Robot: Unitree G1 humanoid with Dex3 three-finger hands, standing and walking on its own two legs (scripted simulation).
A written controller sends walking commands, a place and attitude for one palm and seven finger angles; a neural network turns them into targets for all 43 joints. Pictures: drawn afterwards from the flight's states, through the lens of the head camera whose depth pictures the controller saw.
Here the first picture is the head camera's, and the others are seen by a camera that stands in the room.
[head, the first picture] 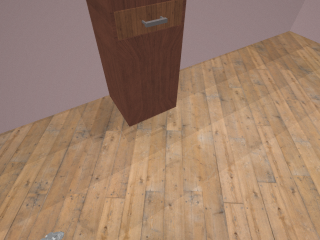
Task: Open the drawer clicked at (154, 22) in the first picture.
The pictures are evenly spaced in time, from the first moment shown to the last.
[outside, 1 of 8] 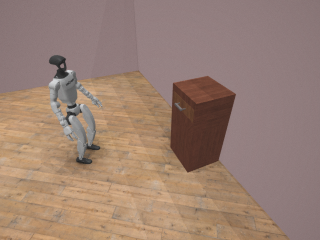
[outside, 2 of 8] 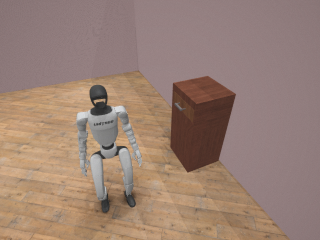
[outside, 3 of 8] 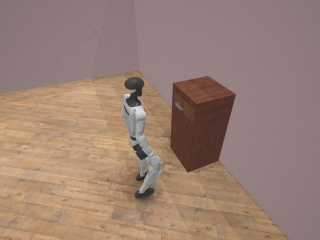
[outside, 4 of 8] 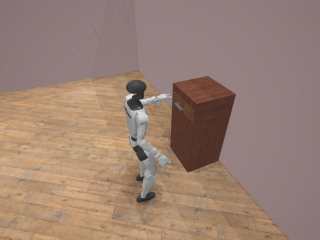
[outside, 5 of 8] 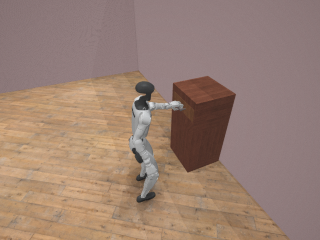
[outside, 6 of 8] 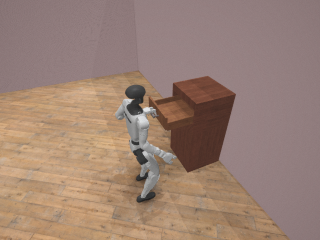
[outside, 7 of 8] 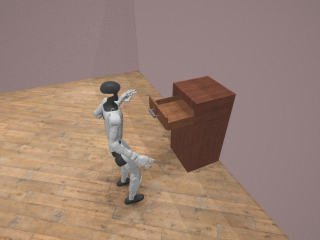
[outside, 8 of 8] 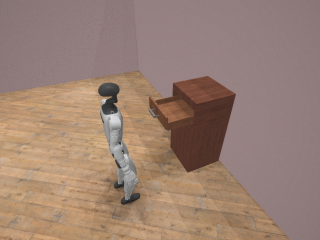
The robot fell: no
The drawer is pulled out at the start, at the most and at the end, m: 0.00 0.30 0.29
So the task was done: yes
